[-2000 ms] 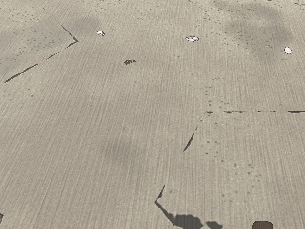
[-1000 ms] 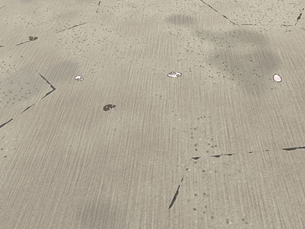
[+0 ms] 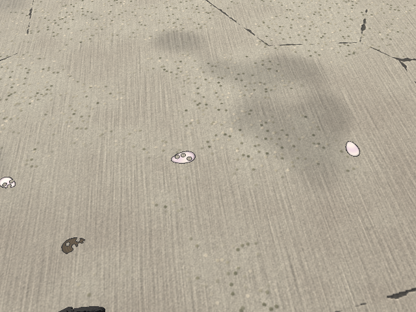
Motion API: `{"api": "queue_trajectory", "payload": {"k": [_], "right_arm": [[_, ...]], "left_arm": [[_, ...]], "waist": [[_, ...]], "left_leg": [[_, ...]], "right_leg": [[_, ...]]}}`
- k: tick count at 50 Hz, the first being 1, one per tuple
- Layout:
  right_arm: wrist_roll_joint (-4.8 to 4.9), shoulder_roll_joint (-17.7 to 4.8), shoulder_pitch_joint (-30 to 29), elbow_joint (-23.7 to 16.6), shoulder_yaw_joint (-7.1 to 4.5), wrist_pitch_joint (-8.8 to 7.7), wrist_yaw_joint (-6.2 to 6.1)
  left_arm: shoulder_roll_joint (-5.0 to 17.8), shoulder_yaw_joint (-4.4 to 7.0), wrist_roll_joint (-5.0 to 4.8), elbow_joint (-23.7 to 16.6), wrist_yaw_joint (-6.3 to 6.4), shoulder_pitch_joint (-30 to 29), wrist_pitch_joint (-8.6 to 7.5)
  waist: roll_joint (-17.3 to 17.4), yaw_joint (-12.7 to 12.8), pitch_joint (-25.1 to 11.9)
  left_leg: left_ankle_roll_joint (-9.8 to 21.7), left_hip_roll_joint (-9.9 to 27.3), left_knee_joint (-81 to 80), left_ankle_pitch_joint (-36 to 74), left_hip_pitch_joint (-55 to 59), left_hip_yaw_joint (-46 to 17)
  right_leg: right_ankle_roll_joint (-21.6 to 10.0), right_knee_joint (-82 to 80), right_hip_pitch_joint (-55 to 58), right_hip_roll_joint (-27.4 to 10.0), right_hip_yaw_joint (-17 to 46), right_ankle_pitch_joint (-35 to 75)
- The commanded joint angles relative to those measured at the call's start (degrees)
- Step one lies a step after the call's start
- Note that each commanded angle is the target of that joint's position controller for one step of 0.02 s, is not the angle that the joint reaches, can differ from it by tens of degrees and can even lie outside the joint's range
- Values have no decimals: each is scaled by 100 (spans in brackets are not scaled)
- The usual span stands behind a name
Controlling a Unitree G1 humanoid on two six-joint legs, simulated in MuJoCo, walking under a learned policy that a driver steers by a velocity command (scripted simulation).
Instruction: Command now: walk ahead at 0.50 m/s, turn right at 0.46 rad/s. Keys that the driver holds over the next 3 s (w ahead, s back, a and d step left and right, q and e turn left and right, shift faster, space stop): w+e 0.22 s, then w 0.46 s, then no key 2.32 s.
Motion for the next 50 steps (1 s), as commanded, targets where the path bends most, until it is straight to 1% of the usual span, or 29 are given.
{"api": "queue_trajectory", "payload": {"k": [1, 2, 3, 4, 5, 6, 9, 11, 15, 18, 21, 23, 24, 25, 26, 27, 28, 29, 30, 32, 34, 36, 38, 40, 44, 47, 48, 49, 50], "right_arm": [[-148, -17, 466, -696, 165, -242, 77], [69, -604, -179, -755, 32, -488, 170], [233, -799, -692, -937, -24, -616, 205], [188, -757, -879, -965, -15, -664, 171], [76, -777, -918, -946, -72, -637, 128], [42, -777, -819, -969, -108, -551, 116], [-57, -582, -882, -1111, -116, -351, 73], [-106, -504, -1360, -1297, -91, -316, 50], [-53, -297, -2038, -1462, 13, -370, 144], [18, -452, -2358, -1610, 8, -403, 206], [17, -653, -2383, -1704, -30, -481, 277], [5, -810, -1801, -1569, -107, -529, 279], [-47, -1022, -1019, -1361, -208, -548, 258], [-92, -1364, -29, -1232, -290, -544, 242], [-51, -1628, 485, -976, -392, -455, 292], [109, -1096, 432, -1008, -250, -431, 317], [105, -835, -2, -1111, -172, -404, 295], [23, -770, -394, -1212, -124, -369, 287], [-34, -669, -602, -1235, -88, -361, 292], [-79, -551, -665, -1206, -37, -377, 299], [-16, -661, -546, -1127, -60, -396, 279], [-28, -818, -504, -1064, -91, -369, 222], [-15, -848, -463, -1006, -91, -298, 169], [22, -870, -262, -919, -81, -240, 135], [52, -880, -25, -750, -51, -105, 100], [91, -926, -268, -752, -59, -22, 72], [32, -847, -119, -759, -31, -45, 73], [-119, -557, 214, -832, 76, -128, 99], [-67, -159, 852, -646, 236, -146, 145]], "left_arm": [[1840, 548, -31, 94, 77, 2095, -4], [1327, 406, 7, 56, 101, 2289, -3], [1107, 349, 33, 4, 135, 1968, -34], [1005, 310, 40, -123, 142, 1543, -65], [870, 268, 73, -233, 141, 1186, -76], [772, 224, 130, -310, 152, 1017, -90], [922, 247, 57, -354, 240, 1089, -99], [1100, 299, 39, -350, 330, 1284, -89], [1008, 272, 34, -214, 374, 1669, -63], [975, 255, 18, -52, 350, 1947, -67], [1037, 274, 36, 17, 387, 2079, -2], [1069, 275, 45, -22, 409, 1959, 54], [937, 216, 74, -91, 401, 1866, 59], [714, 112, 174, -215, 399, 1958, 46], [311, 7, 10, -195, 362, 2789, -52], [820, 78, -65, -134, 364, 2498, -102], [1067, 140, -101, -304, 353, 1831, -129], [1018, 129, -37, -398, 368, 1466, -137], [953, 145, 46, -455, 376, 1314, -139], [783, 149, 59, -451, 365, 1481, -93], [633, 117, 64, -492, 370, 1441, -49], [558, 83, 119, -613, 397, 1132, -30], [411, 23, 136, -644, 386, 945, -44], [346, -13, 110, -687, 347, 619, -60], [471, 3, 114, -831, 253, 153, -73], [715, 98, 204, -681, 214, 651, -133], [1010, 182, 258, -572, 254, 1013, -152], [1356, 230, 370, -553, 300, 1430, -133], [998, 121, 357, -478, 311, 1599, -35]], "waist": [[-1529, 515, -2109], [-927, 898, -2227], [-723, 901, -1456], [-86, 680, -1029], [146, 445, -718], [72, 237, -647], [-60, 80, -394], [-117, 198, -232], [-358, 554, -153], [-430, 694, -38], [-498, 627, -7], [-582, 272, -234], [-486, -77, -811], [133, -393, -1676], [1972, -104, -2235], [1355, -309, -1831], [802, -345, -1012], [341, -196, -590], [273, -63, -322], [537, 162, -324], [552, 205, -288], [420, 213, -169], [427, 192, -256], [503, 41, -338], [569, -91, -349], [519, 293, -560], [270, 370, -861], [-422, 307, -1580], [-1366, 290, -2382]], "left_leg": [[29, -467, 4906, -177, -4106, -661], [196, -298, 5352, -326, -4776, -1626], [327, -32, 5254, 170, -5175, -1602], [360, 216, 4827, 620, -4948, -1577], [305, 375, 4350, 836, -4548, -1555], [260, 488, 4098, 929, -4130, -1604], [-18, 481, 3205, 1195, -3934, -1457], [-173, 369, 2348, 1943, -3988, -1371], [-141, 80, 740, 3616, -3341, -1192], [-12, 65, 355, 3605, -3437, -1284], [218, 35, 86, 2876, -3574, -1290], [443, -151, -164, 2553, -2815, -1072], [670, 5, -22, 2754, -1652, -1197], [1102, 970, 198, 2872, 40, -2284], [1947, 2023, -506, 1438, 1742, -4848], [1788, 1971, -946, 130, 1625, -5338], [1523, 1792, -1052, 140, 873, -4535], [1403, 1570, -1165, 754, 78, -3896], [1406, 1395, -1303, 1334, -503, -3508], [1372, 1114, -1522, 2076, -992, -2955], [1446, 1084, -1691, 2606, -1130, -2604], [1457, 1055, -1657, 4246, -1227, -2157], [1253, 787, -1481, 5379, -1326, -1547], [1089, 601, -1408, 5499, -1354, -1239], [1026, 793, -1021, 5147, -844, -1394], [808, 755, -160, 5111, -655, -1516], [583, 442, 462, 4814, -907, -1377], [294, 66, 1643, 3095, -2029, -1200], [-20, -301, 3029, -472, -2939, -1262]], "right_leg": [[-1819, -955, 5363, -1909, 4473, -886], [-1606, -1466, 5561, -1858, 4768, -1186], [-1353, -1521, 4983, -1672, 3923, -730], [-1218, -1597, 4090, -1456, 3299, -126], [-1142, -1703, 3240, -1294, 2840, 467], [-1113, -1834, 2716, -1164, 2621, 762], [-1128, -2089, 1948, -974, 2196, 1001], [-1040, -2161, 1693, -807, 1950, 964], [-655, -2125, 1477, -523, 1488, 416], [-611, -1927, 2000, -775, 1734, 170], [-544, -1507, 2772, -1116, 2056, 590], [-395, -903, 2958, -1013, 1987, 1833], [-250, -2, 2706, -704, 1746, 2355], [-24, 1658, 1669, -246, 1377, 1083], [387, 3473, -448, 578, 991, -2383], [349, 4092, -1224, 305, 1434, -2764], [318, 4151, -1528, 43, 1310, -2224], [327, 3936, -1353, -245, 1047, -1747], [352, 3589, -1194, -421, 968, -1449], [382, 3170, -709, -620, 898, -1209], [472, 2759, -745, -706, 783, -1084], [633, 2138, -800, -686, 653, -723], [681, 1319, -415, -558, 489, -73], [663, 597, 22, -353, 330, 695], [547, -153, 240, -158, 413, 914], [274, -890, 1053, -9, 369, 1044], [86, -951, 1914, -263, 555, 2630], [-461, -259, 3589, -1256, 1427, 5061], [-1429, -250, 4553, -2330, 2547, 5762]]}}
